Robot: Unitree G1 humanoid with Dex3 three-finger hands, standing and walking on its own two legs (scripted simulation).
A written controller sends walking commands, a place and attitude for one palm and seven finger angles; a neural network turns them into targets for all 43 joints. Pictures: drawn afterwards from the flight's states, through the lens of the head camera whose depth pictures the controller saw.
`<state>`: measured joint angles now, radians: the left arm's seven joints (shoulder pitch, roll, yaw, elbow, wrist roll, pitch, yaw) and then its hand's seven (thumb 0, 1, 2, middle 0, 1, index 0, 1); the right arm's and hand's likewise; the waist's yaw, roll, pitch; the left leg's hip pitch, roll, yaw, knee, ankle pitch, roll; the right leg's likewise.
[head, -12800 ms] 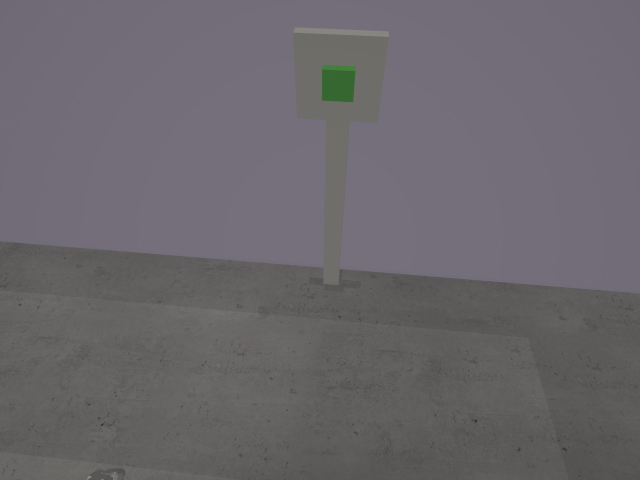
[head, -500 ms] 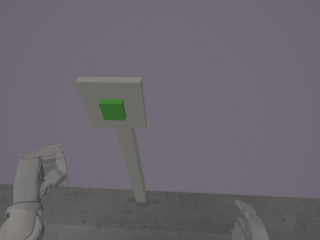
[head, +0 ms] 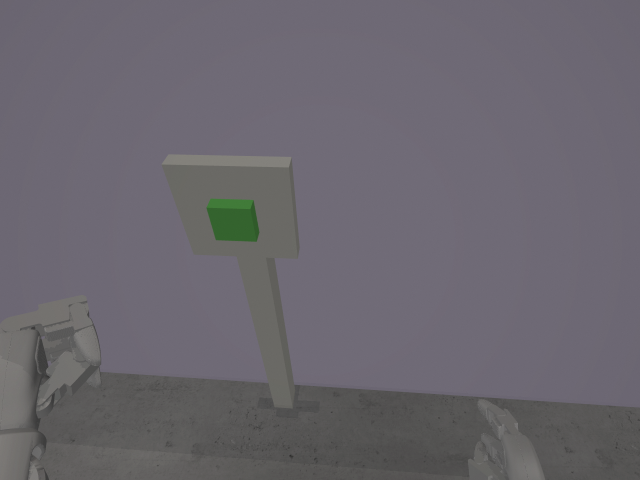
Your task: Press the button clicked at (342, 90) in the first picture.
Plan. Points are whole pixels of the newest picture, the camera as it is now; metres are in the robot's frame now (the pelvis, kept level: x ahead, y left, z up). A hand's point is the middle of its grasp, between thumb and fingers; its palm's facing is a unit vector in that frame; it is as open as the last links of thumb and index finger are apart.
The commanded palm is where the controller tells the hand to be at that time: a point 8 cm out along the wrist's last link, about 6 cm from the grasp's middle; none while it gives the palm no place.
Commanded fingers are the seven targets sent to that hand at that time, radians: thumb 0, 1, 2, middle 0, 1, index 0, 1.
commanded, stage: draw the hand back to the body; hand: left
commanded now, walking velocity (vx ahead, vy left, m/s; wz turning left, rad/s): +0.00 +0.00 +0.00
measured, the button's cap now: (234, 219) +0.49 +0.22 +0.06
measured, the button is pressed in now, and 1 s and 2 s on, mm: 0 0 0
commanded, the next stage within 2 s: step back with the hand held close in 0.02 s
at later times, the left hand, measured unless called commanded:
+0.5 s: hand (83, 367) +0.17 +0.25 +0.14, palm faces +0.29 -0.83 -0.48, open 3.1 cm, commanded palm +0.11 +0.30 +0.17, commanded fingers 0.00 0.90 0.90 -1.30 -1.50 -1.30 -1.50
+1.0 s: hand (12, 439) +0.10 +0.27 +0.16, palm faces +0.40 -0.82 -0.41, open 3.1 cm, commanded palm +0.04 +0.31 +0.17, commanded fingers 0.00 0.90 0.90 -1.30 -1.50 -1.30 -1.50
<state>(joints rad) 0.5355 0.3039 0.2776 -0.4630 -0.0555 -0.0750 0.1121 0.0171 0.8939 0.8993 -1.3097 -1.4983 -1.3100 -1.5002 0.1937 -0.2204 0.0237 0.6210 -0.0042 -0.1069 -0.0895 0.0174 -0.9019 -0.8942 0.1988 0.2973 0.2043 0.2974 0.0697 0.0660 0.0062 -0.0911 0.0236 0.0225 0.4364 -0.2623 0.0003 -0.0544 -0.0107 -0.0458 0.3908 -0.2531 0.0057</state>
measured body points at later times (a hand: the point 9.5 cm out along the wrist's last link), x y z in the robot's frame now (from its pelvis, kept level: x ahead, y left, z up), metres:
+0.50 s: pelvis -0.03 +0.02 +0.00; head +0.00 +0.02 +0.45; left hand +0.15 +0.30 +0.17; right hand +0.14 -0.23 -0.09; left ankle -0.01 +0.12 -0.74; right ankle -0.02 -0.12 -0.74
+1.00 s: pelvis -0.09 +0.03 -0.02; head -0.08 +0.05 +0.43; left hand +0.07 +0.31 +0.18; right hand +0.08 -0.21 -0.09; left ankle -0.01 +0.12 -0.74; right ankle -0.02 -0.12 -0.74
